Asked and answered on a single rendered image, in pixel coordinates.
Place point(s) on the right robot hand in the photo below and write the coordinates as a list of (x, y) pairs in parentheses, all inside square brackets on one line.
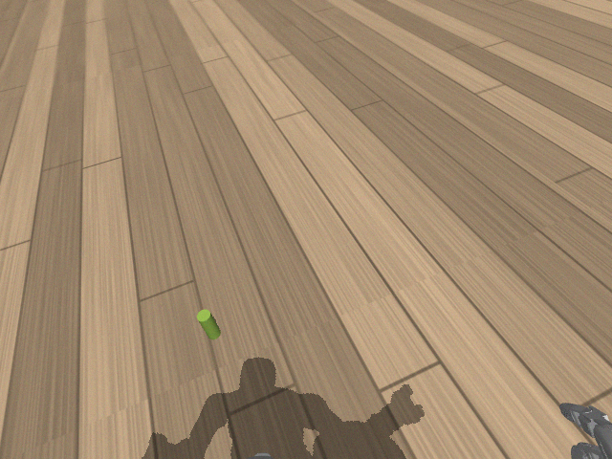
[(596, 424)]

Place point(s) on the can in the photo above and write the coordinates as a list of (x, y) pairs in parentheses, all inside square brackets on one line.
[(208, 323)]

